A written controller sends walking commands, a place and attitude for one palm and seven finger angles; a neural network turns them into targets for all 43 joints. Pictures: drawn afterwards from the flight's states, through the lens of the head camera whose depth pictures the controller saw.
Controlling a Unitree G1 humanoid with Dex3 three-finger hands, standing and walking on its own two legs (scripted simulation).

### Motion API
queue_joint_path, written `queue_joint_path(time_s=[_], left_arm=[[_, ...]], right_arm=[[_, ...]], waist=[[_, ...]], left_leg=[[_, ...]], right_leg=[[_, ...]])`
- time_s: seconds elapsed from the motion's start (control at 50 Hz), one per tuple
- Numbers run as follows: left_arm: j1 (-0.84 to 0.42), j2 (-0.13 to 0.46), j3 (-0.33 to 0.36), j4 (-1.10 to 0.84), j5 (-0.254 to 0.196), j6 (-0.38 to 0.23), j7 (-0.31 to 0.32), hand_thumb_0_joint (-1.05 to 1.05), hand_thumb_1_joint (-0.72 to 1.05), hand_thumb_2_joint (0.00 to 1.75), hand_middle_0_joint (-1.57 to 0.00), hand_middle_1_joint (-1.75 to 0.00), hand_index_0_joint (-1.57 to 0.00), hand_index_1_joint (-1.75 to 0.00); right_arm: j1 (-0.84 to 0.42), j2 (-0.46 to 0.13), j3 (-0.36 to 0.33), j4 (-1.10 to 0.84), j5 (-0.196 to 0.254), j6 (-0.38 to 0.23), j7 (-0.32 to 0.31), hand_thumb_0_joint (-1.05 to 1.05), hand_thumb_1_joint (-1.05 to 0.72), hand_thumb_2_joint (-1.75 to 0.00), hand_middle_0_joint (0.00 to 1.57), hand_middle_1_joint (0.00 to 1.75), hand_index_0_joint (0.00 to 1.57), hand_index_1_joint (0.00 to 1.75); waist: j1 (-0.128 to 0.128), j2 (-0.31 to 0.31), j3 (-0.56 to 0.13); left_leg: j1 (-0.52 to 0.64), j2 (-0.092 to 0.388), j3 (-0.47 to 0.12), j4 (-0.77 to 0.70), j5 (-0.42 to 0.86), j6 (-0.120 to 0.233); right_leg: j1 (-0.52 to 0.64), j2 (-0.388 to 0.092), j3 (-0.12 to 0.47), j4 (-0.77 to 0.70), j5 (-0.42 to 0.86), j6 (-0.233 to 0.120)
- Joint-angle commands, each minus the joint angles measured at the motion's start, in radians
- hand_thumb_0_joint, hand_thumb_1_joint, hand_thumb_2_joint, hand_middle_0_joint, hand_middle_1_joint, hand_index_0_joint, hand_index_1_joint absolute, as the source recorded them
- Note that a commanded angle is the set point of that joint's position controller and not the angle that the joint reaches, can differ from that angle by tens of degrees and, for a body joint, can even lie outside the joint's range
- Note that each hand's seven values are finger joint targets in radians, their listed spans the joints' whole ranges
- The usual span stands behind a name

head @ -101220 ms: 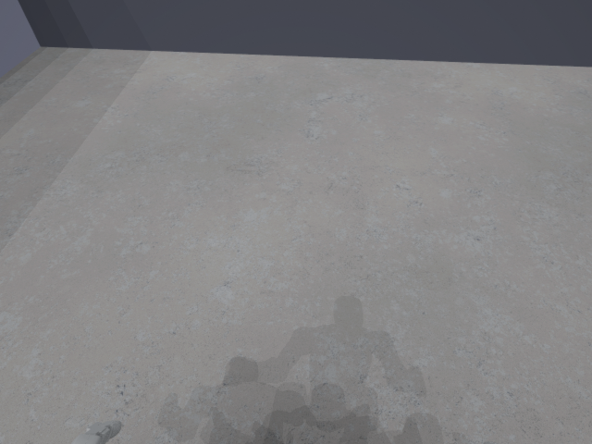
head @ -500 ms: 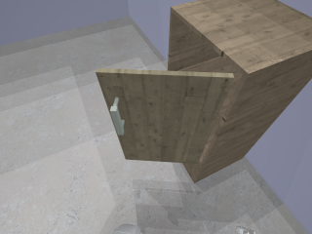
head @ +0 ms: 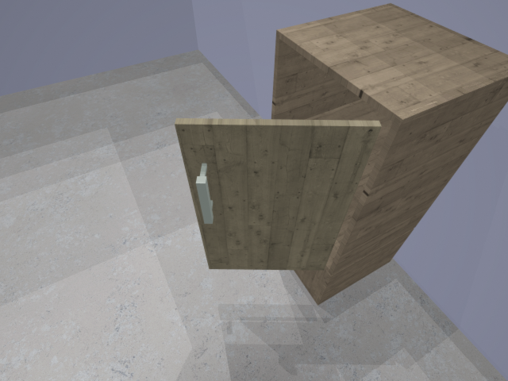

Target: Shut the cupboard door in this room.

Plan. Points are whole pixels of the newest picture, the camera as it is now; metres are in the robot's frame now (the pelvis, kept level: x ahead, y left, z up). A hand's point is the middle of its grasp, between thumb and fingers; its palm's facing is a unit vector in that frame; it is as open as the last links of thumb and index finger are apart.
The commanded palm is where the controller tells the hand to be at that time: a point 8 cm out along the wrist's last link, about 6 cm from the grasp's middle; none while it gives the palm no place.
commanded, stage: come to a stop and stand still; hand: left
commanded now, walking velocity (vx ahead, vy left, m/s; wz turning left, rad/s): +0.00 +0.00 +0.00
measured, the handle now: (206, 194) +0.49 +0.14 -0.05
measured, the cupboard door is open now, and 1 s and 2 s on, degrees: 60 60 60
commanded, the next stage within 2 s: look again from close up in 0.20 s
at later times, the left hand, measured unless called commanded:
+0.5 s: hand out of the picture -0.02 +0.18 -0.18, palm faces +0.02 -0.98 -0.21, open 7.3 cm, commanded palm none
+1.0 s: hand out of the picture +0.07 +0.18 -0.14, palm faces +0.19 -0.96 -0.21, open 7.3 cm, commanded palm +0.09 +0.21 -0.08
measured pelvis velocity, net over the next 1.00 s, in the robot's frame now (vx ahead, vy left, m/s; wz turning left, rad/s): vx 0.00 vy -0.01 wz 0.01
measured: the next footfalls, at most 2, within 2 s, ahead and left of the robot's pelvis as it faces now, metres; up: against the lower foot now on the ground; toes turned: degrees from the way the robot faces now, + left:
none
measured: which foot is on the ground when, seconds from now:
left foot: down 0.00-1.00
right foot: down 0.00-1.00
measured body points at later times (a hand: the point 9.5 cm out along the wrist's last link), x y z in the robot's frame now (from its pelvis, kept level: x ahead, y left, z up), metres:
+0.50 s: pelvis -0.01 +0.01 -0.01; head -0.01 -0.01 +0.44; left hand -0.02 +0.23 -0.16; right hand -0.02 -0.21 -0.17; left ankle -0.01 +0.10 -0.74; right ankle -0.02 -0.12 -0.74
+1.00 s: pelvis +0.00 -0.01 -0.01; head +0.01 -0.01 +0.44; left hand +0.06 +0.23 -0.13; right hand +0.04 -0.25 -0.15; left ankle -0.01 +0.10 -0.74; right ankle -0.02 -0.12 -0.74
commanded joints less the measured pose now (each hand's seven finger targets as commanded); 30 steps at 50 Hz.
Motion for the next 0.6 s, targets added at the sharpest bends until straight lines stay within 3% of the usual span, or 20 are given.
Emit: queue_joint_path(time_s=[0.0, 0.06, 0.12, 0.2, 0.26, 0.28, 0.3, 0.32, 0.34, 0.36, 0.38, 0.44, 0.46, 0.5, 0.58], left_arm=[[0.025, 0.094, 0.01, -0.032, 0.001, -0.017, 0.013, 0.0, 0.9, 0.9, -0.2, -0.3, -0.2, -0.3], [0.034, 0.088, 0.008, -0.02, 0.002, -0.012, 0.013, 0.0, 0.9, 0.9, -0.2, -0.3, -0.2, -0.3], [0.047, 0.081, 0.007, -0.009, 0.0, -0.01, 0.013, 0.0, 0.9, 0.9, -0.2, -0.3, -0.2, -0.3], [0.061, 0.073, 0.006, 0.0, 0.0, -0.009, 0.012, 0.0, 0.9, 0.9, -0.2, -0.3, -0.2, -0.3], [0.068, 0.066, 0.007, -0.001, 0.002, -0.013, 0.012, 0.0, 0.9, 0.9, -0.2, -0.3, -0.2, -0.3], [0.129, 0.104, -0.01, 0.008, 0.023, -0.062, 0.05, 0.0, 0.9, 0.9, -0.2, -0.3, -0.2, -0.3], [0.093, 0.149, 0.004, -0.033, 0.006, -0.064, 0.044, 0.0, 0.9, 0.9, -0.2, -0.3, -0.2, -0.3], [0.057, 0.132, 0.0, -0.044, 0.003, -0.058, 0.033, 0.0, 0.9, 0.9, -0.2, -0.3, -0.2, -0.3], [0.071, 0.12, -0.005, -0.042, 0.004, -0.055, 0.029, 0.0, 0.9, 0.9, -0.2, -0.3, -0.2, -0.3], [0.081, 0.106, -0.007, -0.047, 0.009, -0.056, 0.027, 0.0, 0.9, 0.9, -0.2, -0.3, -0.2, -0.3], [0.083, 0.1, -0.007, -0.046, 0.007, -0.052, 0.024, 0.0, 0.9, 0.9, -0.2, -0.3, -0.2, -0.3], [0.079, 0.075, -0.014, -0.047, 0.006, -0.043, 0.02, 0.0, 0.9, 0.9, -0.2, -0.3, -0.2, -0.3], [0.071, 0.077, -0.015, -0.049, 0.009, -0.041, 0.018, 0.0, 0.9, 0.9, -0.2, -0.3, -0.2, -0.3], [0.081, 0.076, -0.015, -0.053, 0.008, -0.04, 0.018, 0.0, 0.9, 0.9, -0.2, -0.3, -0.2, -0.3], [0.091, 0.085, -0.013, -0.053, 0.007, -0.04, 0.018, 0.0, 0.9, 0.9, -0.2, -0.3, -0.2, -0.3]], right_arm=[[0.065, -0.099, -0.014, 0.0, -0.001, -0.016, -0.003, 0.0, -0.9, -0.9, 0.2, 0.3, 0.2, 0.3], [0.08, -0.085, -0.009, 0.021, -0.002, -0.011, -0.002, 0.0, -0.9, -0.9, 0.2, 0.3, 0.2, 0.3], [0.095, -0.075, -0.005, 0.033, -0.004, -0.01, -0.005, 0.0, -0.9, -0.9, 0.2, 0.3, 0.2, 0.3], [0.119, -0.068, -0.005, 0.042, -0.006, -0.008, -0.007, 0.0, -0.9, -0.9, 0.2, 0.3, 0.2, 0.3], [0.138, -0.066, -0.007, 0.042, -0.004, -0.013, -0.009, 0.0, -0.9, -0.9, 0.2, 0.3, 0.2, 0.3], [0.029, -0.094, 0.003, -0.024, -0.002, -0.042, 0.009, 0.0, -0.9, -0.9, 0.2, 0.3, 0.2, 0.3], [0.104, -0.04, 0.001, -0.048, -0.005, -0.033, 0.011, 0.0, -0.9, -0.9, 0.2, 0.3, 0.2, 0.3], [0.127, -0.055, -0.001, -0.036, -0.008, -0.037, 0.009, 0.0, -0.9, -0.9, 0.2, 0.3, 0.2, 0.3], [0.147, -0.067, 0.001, -0.037, -0.009, -0.038, 0.01, 0.0, -0.9, -0.9, 0.2, 0.3, 0.2, 0.3], [0.15, -0.066, 0.0, -0.046, -0.013, -0.047, 0.01, 0.0, -0.9, -0.9, 0.2, 0.3, 0.2, 0.3], [0.148, -0.07, 0.0, -0.05, -0.009, -0.045, 0.008, 0.0, -0.9, -0.9, 0.2, 0.3, 0.2, 0.3], [0.144, -0.083, -0.004, -0.063, -0.007, -0.037, 0.007, 0.0, -0.9, -0.9, 0.2, 0.3, 0.2, 0.3], [0.145, -0.08, -0.003, -0.062, -0.009, -0.036, 0.008, 0.0, -0.9, -0.9, 0.2, 0.3, 0.2, 0.3], [0.138, -0.085, -0.003, -0.06, -0.009, -0.036, 0.01, 0.0, -0.9, -0.9, 0.2, 0.3, 0.2, 0.3], [0.134, -0.087, -0.002, -0.046, -0.008, -0.039, 0.01, 0.0, -0.9, -0.9, 0.2, 0.3, 0.2, 0.3]], waist=[[-0.009, -0.082, -0.023], [-0.005, -0.037, 0.049], [-0.002, 0.014, 0.073], [-0.002, 0.031, 0.079], [-0.002, -0.002, 0.062], [0.031, 0.056, 0.057], [-0.031, 0.075, -0.047], [-0.029, 0.13, -0.024], [-0.025, 0.105, -0.053], [-0.017, 0.127, -0.073], [-0.018, 0.099, -0.077], [-0.016, -0.015, 0.018], [-0.018, -0.027, 0.06], [-0.012, -0.023, 0.073], [-0.008, -0.033, 0.06]], left_leg=[[0.042, 0.105, -0.1, -0.091, 0.145, -0.004], [-0.001, 0.097, -0.1, -0.119, 0.059, -0.005], [-0.022, 0.092, -0.101, -0.134, 0.025, -0.008], [-0.032, 0.093, -0.101, -0.144, -0.015, -0.009], [-0.02, 0.097, -0.103, -0.14, 0.009, -0.006], [-0.085, 0.112, -0.055, 0.101, 0.204, -0.03], [-0.035, 0.077, -0.08, 0.055, 0.016, -0.025], [-0.047, 0.089, -0.097, 0.008, 0.03, -0.01], [-0.063, 0.103, -0.117, 0.01, 0.031, 0.0], [-0.056, 0.113, -0.122, 0.015, 0.101, 0.007], [-0.056, 0.115, -0.13, 0.007, 0.086, 0.014], [-0.106, 0.108, -0.144, -0.03, -0.03, 0.02], [-0.133, 0.108, -0.147, -0.045, -0.052, 0.024], [-0.128, 0.106, -0.146, -0.061, -0.064, 0.024], [-0.098, 0.102, -0.133, -0.063, -0.014, 0.025]], right_leg=[[-0.023, -0.088, 0.078, -0.11, 0.163, -0.039], [-0.044, -0.08, 0.078, -0.141, 0.065, -0.039], [-0.048, -0.079, 0.083, -0.147, 0.055, -0.04], [-0.052, -0.074, 0.079, -0.149, 0.038, -0.041], [-0.042, -0.07, 0.072, -0.141, 0.062, -0.039], [-0.055, -0.143, 0.082, -0.085, 0.457, -0.031], [-0.043, -0.156, 0.114, -0.058, 0.261, -0.061], [-0.072, -0.117, 0.079, -0.03, 0.089, -0.07], [-0.069, -0.082, 0.055, -0.019, 0.001, -0.065], [-0.061, -0.074, 0.047, -0.007, 0.042, -0.066], [-0.051, -0.066, 0.042, 0.001, 0.028, -0.062], [-0.111, -0.059, 0.051, -0.01, -0.04, -0.058], [-0.127, -0.055, 0.048, -0.01, -0.05, -0.059], [-0.139, -0.057, 0.055, -0.007, -0.043, -0.056], [-0.131, -0.06, 0.061, -0.009, 0.001, -0.051]])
